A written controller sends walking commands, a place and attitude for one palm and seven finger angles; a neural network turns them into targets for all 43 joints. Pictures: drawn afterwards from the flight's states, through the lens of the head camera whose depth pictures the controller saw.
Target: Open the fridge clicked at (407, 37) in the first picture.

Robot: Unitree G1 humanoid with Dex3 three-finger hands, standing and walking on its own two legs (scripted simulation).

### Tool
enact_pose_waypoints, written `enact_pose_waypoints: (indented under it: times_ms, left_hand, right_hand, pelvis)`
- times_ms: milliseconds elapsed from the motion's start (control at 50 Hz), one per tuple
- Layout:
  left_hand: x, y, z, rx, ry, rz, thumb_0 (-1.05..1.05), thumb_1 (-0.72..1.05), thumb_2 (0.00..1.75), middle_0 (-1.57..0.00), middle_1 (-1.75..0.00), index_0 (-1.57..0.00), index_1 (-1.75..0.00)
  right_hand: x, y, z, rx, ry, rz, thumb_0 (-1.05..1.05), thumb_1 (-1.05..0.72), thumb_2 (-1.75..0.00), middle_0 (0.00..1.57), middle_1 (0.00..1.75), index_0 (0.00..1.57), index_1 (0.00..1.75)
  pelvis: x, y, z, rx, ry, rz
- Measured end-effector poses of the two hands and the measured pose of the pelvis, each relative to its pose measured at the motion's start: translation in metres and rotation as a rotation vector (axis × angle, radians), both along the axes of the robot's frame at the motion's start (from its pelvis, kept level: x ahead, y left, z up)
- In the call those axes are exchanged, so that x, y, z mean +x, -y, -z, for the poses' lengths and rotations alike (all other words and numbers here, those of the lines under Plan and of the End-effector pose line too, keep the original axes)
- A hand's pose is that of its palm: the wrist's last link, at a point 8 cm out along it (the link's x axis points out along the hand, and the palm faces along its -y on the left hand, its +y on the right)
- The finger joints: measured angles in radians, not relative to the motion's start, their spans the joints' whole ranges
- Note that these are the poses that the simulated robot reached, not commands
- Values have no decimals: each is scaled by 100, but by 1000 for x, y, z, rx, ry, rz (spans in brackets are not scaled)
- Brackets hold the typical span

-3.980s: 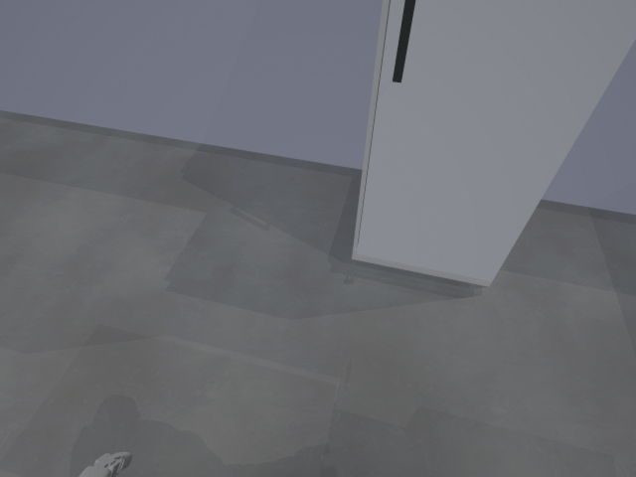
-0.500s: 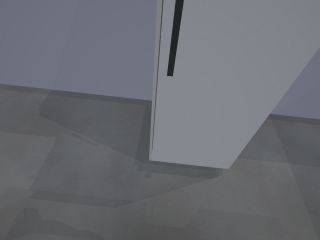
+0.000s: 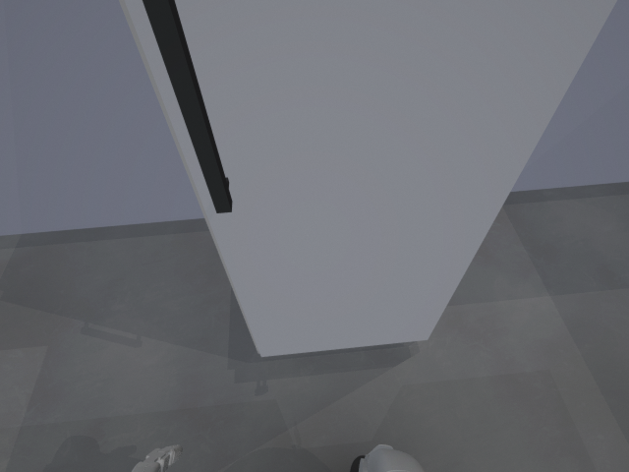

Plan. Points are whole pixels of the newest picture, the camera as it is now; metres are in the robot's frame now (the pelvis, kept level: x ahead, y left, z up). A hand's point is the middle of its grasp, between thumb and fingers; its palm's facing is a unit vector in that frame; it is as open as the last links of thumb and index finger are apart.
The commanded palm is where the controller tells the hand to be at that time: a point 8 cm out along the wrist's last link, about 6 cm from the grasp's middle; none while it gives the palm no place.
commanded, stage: come to a stop and stand still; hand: left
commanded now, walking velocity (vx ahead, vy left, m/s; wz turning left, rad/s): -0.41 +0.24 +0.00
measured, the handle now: (191, 86) +0.47 +0.13 +0.24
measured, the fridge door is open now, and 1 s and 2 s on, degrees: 0 0 0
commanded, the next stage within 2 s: look again from close up in 1.56 s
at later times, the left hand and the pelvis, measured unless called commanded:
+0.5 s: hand out of the picture +0.04 +0.22 -0.15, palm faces +0.12 -0.96 -0.25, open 7.3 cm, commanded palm none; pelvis +0.00 +0.02 +0.02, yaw +2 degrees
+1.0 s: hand out of the picture -0.05 +0.25 -0.15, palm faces +0.04 -0.98 -0.21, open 7.4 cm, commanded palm none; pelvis -0.05 +0.08 +0.03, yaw +1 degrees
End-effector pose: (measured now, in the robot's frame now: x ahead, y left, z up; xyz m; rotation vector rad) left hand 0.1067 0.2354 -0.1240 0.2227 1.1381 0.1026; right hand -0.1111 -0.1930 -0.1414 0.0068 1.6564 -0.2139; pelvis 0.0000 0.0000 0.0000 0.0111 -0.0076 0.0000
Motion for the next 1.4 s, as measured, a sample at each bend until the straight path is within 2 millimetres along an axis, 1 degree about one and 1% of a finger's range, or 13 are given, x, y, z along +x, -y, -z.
enact_pose_waypoints:
  times_ms: [120, 200, 280, 360, 440, 520, 580, 660, 780, 860, 960, 1120, 1400]
  left_hand:
    - [15, 34, -10, -14, -21, -32, 0, 91, 90, -19, -30, -20, -30]
    - [17, 34, -18, 1, -13, -84, -2, 93, 90, -20, -30, -20, -30]
    - [3, 23, -20, 19, -30, -117, -2, 93, 90, -20, -30, -21, -30]
    - [-23, 7, -19, 35, -66, -147, -1, 92, 90, -20, -30, -21, -30]
    - [-54, -14, -13, 32, -105, -168, -1, 91, 90, -20, -30, -20, -30]
    - [-85, -38, 2, 7, -136, -193, 0, 91, 90, -20, -30, -20, -30]
    - [-108, -55, 13, -20, -169, -214, 0, 91, 90, -20, -30, -20, -30]
    - [-131, -68, 8, -43, -219, -228, 0, 91, 90, -20, -30, -20, -30]
    - [-159, -75, 3, -46, -285, -210, 0, 91, 90, -19, -30, -20, -30]
    - [-167, -73, 1, -40, -324, -177, 0, 91, 90, -19, -30, -20, -30]
    - [-162, -65, -2, -21, -289, -148, 0, 91, 90, -19, -30, -20, -30]
    - [-166, -51, -10, -15, -224, -123, 0, 92, 90, -20, -30, -20, -30]
    - [-225, -17, -1, -92, -310, -151, 0, 91, 90, -20, -30, -20, -30]
  right_hand:
    - [82, 35, -3, -31, 97, -47, 0, -91, -89, 20, 30, 20, 30]
    - [143, 51, -5, -53, 200, -107, 0, -91, -89, 20, 30, 19, 30]
    - [195, 57, -9, -73, 302, -165, 0, -91, -89, 20, 30, 19, 30]
    - [229, 54, -17, -92, 398, -208, 0, -91, -89, 20, 30, 19, 30]
    - [240, 39, -27, -103, 461, -242, 0, -91, -89, 20, 30, 19, 30]
    - [228, 16, -33, -121, 482, -272, 0, -91, -89, 20, 30, 19, 30]
    - [204, -4, -36, -134, 465, -275, 0, -91, -89, 20, 30, 19, 30]
    - [166, -23, -44, -148, 392, -262, 0, -93, -89, 20, 30, 20, 30]
    - [126, -39, -43, -143, 321, -226, 0, -93, -89, 21, 30, 20, 30]
    - [102, -45, -36, -129, 293, -180, 0, -93, -89, 21, 30, 20, 30]
    - [68, -48, -21, -86, 249, -128, 0, -93, -89, 21, 30, 20, 30]
    - [25, -58, -17, -20, 206, -104, 0, -92, -89, 20, 30, 20, 30]
    - [-13, -45, -23, -41, 146, -107, 0, -91, -89, 20, 30, 19, 30]
  pelvis:
    - [27, 17, -14, 2, 4, -17]
    - [32, 20, -20, 5, -5, -29]
    - [28, 15, -21, 6, -7, -32]
    - [20, 7, -21, 8, -5, -35]
    - [9, -7, -20, 6, -6, -37]
    - [-3, -26, -15, -12, -7, -42]
    - [-12, -43, -12, -17, 6, -45]
    - [-18, -58, -24, -34, 4, -49]
    - [-27, -73, -29, -22, -15, -30]
    - [-34, -78, -29, -8, -18, -19]
    - [-44, -76, -25, 8, -11, -8]
    - [-60, -68, -29, -2, 24, -13]
    - [-81, -57, -29, -10, 25, -20]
